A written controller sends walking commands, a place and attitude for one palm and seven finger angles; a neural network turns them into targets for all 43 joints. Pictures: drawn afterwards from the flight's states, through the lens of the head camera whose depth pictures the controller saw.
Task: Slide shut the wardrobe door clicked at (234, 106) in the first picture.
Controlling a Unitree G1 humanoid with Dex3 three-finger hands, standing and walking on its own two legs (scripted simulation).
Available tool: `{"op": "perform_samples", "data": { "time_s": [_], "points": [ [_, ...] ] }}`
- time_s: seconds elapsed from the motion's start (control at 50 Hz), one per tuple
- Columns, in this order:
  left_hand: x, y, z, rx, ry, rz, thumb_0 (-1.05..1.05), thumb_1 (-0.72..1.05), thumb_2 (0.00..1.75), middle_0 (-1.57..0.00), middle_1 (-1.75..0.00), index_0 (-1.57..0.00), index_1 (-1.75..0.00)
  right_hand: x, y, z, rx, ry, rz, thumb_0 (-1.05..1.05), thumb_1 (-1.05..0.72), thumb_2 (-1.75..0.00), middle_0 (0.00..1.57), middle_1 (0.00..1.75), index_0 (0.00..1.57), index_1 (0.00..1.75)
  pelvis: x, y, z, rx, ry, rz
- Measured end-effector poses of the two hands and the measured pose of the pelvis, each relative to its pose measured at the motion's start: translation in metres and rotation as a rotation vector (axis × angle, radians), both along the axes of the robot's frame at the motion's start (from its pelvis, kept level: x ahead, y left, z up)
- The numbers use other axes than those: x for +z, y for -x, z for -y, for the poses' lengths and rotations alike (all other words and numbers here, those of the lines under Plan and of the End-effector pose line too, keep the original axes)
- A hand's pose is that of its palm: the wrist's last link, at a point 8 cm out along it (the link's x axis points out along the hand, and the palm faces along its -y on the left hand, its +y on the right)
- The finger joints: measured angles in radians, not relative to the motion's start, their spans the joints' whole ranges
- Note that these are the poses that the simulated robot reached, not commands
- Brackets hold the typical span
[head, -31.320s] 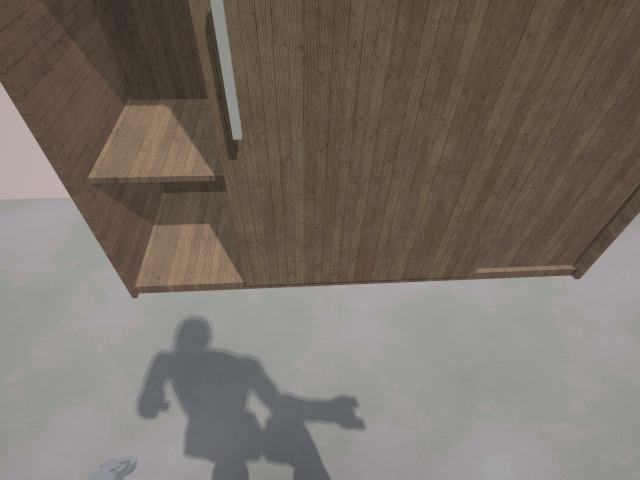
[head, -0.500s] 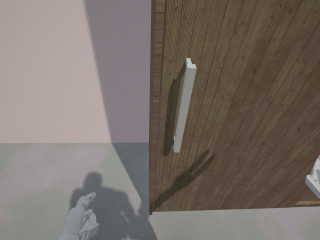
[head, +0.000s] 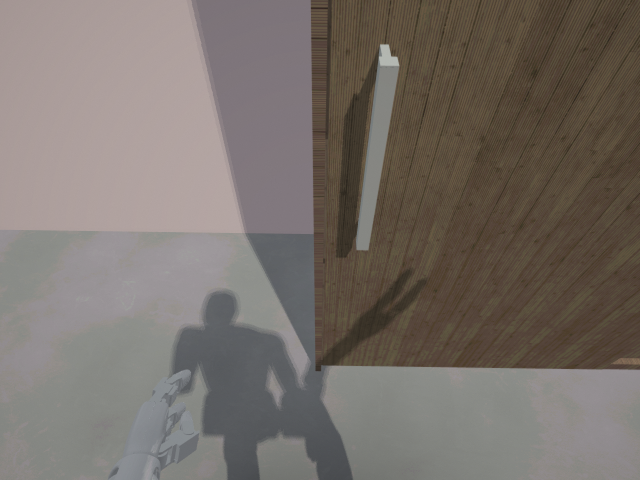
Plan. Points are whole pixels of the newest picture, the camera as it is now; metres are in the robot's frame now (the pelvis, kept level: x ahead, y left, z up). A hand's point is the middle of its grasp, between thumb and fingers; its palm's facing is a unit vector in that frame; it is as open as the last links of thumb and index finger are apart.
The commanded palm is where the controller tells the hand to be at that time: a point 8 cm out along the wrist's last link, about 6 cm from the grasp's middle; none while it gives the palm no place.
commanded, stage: step back with the hand held close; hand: right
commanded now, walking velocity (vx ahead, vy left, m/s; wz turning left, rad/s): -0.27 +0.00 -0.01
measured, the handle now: (371, 165) +0.50 -0.06 +0.12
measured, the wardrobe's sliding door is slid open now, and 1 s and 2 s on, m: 0.00 0.00 0.00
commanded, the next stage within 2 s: stop stepping back and stand still in 0.92 s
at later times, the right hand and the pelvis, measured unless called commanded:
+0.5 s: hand out of the picture +0.16 -0.25 +0.17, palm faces +0.35 +0.79 -0.51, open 7.4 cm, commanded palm +0.10 -0.29 +0.18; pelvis -0.05 +0.00 +0.00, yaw +1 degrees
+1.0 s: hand out of the picture +0.06 -0.31 +0.17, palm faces +0.45 +0.80 -0.40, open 7.4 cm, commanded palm -0.01 -0.34 +0.18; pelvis -0.14 -0.04 +0.00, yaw -2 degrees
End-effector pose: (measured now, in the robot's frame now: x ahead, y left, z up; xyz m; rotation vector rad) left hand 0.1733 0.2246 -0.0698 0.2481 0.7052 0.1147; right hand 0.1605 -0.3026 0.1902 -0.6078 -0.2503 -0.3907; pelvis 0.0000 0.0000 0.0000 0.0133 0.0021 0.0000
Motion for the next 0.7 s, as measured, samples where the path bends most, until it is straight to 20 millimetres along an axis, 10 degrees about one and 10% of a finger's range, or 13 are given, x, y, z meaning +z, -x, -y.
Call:
{"op": "perform_samples", "data": {
  "time_s": [0.48,0.7],
  "points": [
    [-0.012,0.049,0.0,-0.017,0.006,-0.045,0.01,0.9,0.9,-0.21,-0.3,-0.2,-0.3,0.0,0.035,-0.016,0.075,0.01,-0.005,0.02,-0.89,-0.9,0.21,0.3,0.21,0.31,0.001,0.049,-0.002,0.023,-0.026,-0.054],
    [0.023,0.074,-0.01,0.061,-0.068,0.089,0.01,0.9,0.9,-0.21,-0.3,-0.2,-0.3,0.004,0.062,-0.006,0.184,0.029,0.023,0.02,-0.88,-0.9,0.22,0.3,0.22,0.31,-0.001,0.082,0.009,0.018,-0.034,-0.015]
  ]
}}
